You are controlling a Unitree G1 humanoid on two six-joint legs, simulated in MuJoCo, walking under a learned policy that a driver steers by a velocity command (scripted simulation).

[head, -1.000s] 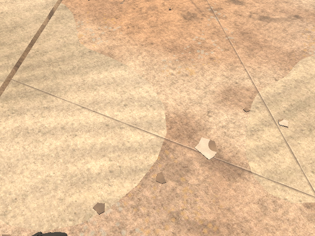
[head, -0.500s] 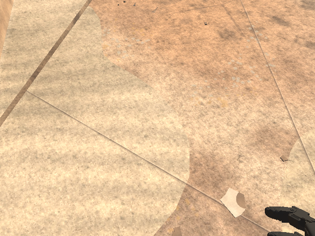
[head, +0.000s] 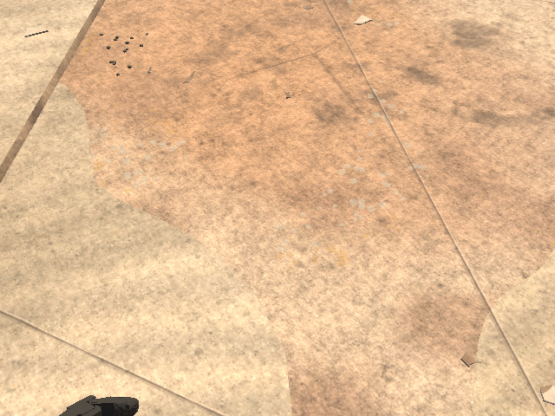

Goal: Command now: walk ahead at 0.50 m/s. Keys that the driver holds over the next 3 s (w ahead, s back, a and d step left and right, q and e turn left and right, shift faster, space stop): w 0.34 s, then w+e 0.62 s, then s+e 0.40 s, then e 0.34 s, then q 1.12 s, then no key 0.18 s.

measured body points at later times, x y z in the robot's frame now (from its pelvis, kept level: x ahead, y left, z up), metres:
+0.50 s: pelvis +0.26 -0.01 +0.01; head +0.30 -0.01 +0.46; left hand +0.25 +0.27 -0.12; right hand +0.49 -0.24 -0.08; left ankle +0.44 +0.13 -0.71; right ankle +0.14 -0.12 -0.73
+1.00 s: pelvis +0.52 -0.02 +0.00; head +0.55 -0.05 +0.45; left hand +0.79 +0.15 -0.09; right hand +0.46 -0.31 -0.13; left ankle +0.44 +0.12 -0.73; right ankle +0.64 -0.20 -0.70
